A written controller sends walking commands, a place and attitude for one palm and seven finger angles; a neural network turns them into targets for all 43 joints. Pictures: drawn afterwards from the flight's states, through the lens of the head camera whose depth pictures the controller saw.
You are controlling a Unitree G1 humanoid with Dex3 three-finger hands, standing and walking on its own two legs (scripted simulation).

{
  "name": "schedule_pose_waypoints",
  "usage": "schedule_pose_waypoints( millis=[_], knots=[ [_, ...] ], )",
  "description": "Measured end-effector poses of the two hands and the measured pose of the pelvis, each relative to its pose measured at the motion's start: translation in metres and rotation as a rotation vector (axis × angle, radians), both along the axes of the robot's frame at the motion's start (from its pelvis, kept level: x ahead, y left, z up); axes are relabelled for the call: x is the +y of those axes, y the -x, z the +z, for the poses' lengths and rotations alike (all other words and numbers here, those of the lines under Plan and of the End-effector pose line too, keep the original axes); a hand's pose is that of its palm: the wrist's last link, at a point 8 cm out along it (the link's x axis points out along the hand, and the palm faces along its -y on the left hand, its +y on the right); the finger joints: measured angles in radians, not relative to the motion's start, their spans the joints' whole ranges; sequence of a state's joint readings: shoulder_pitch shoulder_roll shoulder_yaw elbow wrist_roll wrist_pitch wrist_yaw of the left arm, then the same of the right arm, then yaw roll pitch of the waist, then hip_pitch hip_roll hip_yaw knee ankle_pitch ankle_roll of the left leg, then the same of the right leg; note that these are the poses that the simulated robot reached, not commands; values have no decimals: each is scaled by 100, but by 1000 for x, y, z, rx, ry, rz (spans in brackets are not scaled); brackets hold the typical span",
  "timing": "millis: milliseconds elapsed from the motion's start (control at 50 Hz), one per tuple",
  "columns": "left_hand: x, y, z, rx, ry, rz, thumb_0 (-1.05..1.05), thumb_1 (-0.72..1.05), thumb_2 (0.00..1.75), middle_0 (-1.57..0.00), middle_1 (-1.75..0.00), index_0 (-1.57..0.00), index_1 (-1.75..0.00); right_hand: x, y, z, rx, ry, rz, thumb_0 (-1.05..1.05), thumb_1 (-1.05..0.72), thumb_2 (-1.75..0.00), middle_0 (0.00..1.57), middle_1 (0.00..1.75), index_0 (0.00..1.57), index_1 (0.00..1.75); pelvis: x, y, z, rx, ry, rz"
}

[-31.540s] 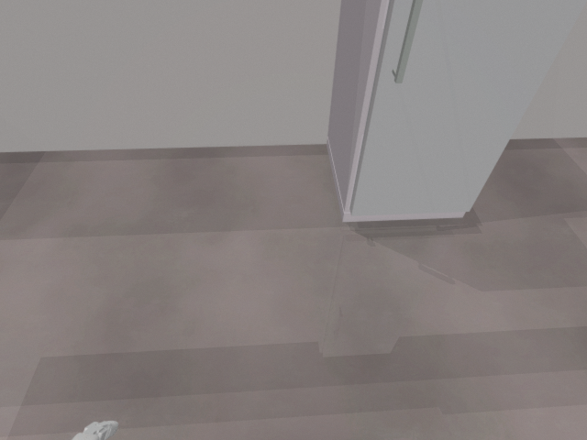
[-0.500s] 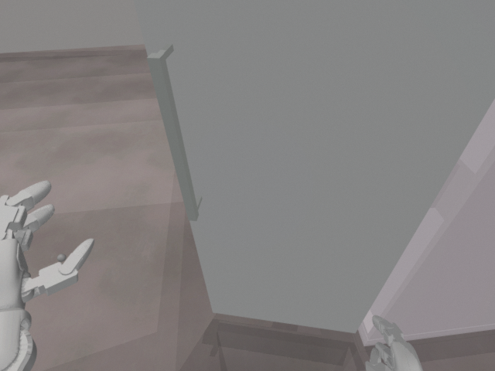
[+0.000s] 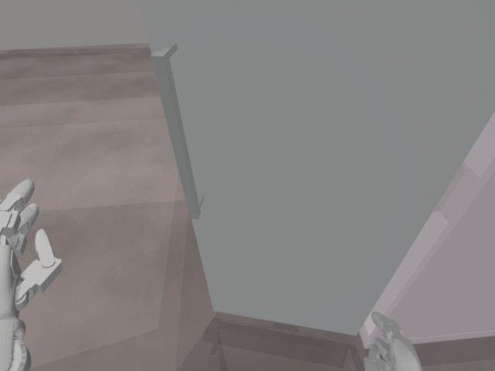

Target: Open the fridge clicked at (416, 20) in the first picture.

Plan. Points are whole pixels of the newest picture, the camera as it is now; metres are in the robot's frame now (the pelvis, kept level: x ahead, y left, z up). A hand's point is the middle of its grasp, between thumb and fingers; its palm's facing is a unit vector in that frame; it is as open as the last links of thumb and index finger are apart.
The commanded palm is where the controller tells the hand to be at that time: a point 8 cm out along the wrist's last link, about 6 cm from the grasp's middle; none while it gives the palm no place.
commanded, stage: draw the hand back to the body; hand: left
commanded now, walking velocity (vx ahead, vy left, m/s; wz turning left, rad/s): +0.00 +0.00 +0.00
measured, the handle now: (185, 145) +0.46 +0.19 +0.14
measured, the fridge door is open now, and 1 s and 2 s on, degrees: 75 75 75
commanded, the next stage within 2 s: step back with the hand held close in 0.02 s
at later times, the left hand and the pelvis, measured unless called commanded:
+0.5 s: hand (46, 280) +0.17 +0.28 +0.14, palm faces +0.39 -0.79 -0.48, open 7.4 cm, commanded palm +0.11 +0.32 +0.17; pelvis -0.03 +0.02 -0.01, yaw -1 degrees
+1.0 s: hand out of the picture +0.09 +0.31 +0.15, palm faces +0.52 -0.76 -0.40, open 7.4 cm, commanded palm +0.01 +0.35 +0.17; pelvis -0.11 +0.04 -0.03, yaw +3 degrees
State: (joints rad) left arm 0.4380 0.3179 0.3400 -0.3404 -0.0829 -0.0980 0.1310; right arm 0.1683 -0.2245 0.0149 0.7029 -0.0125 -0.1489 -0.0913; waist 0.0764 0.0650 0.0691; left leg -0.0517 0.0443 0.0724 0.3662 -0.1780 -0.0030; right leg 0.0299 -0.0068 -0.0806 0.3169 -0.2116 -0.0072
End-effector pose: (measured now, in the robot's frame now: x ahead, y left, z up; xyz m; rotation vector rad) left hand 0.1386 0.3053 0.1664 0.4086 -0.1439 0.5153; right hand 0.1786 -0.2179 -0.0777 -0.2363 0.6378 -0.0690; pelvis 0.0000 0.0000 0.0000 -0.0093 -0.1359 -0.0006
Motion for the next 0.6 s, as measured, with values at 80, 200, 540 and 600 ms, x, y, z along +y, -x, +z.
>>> schedule_pose_waypoints(
  millis=[80,200,540,600],
  knots=[
    [-1,-1,1,-1,-6,-9,1,89,90,-21,-31,-21,-30,-2,3,-1,5,0,-7,1,-91,-90,20,30,21,30,0,0,0,0,0,-1],
    [-1,-3,5,-15,-25,-15,1,89,90,-21,-30,-21,-30,-4,8,-3,20,1,-11,1,-91,-90,20,30,21,30,0,3,-1,15,5,5],
    [18,19,-3,58,-134,-97,1,89,90,-22,-30,-22,-30,6,51,-10,81,34,-110,1,-91,-90,20,30,21,30,26,40,-13,122,14,-10],
    [26,29,-3,29,-140,-77,1,89,90,-21,-30,-21,-30,13,62,-11,83,40,-98,1,-91,-90,20,30,21,30,30,50,-15,122,17,-7]
  ],
)
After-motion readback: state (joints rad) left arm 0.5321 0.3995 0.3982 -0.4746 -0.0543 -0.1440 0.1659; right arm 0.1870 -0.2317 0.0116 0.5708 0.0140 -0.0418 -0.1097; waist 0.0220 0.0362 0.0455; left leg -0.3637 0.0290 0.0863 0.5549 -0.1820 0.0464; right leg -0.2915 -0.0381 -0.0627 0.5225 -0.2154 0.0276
